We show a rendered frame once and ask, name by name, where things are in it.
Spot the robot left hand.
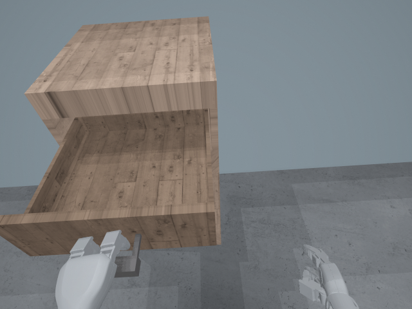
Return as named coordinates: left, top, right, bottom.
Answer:
left=55, top=230, right=130, bottom=309

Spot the drawer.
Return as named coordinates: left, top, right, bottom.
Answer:
left=0, top=109, right=217, bottom=256

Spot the robot right forearm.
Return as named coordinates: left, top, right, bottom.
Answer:
left=325, top=293, right=359, bottom=309

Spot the cabinet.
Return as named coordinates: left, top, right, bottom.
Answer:
left=24, top=16, right=221, bottom=245

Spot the handle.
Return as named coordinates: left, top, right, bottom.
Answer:
left=83, top=234, right=142, bottom=277

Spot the robot right hand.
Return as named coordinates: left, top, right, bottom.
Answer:
left=299, top=245, right=349, bottom=305

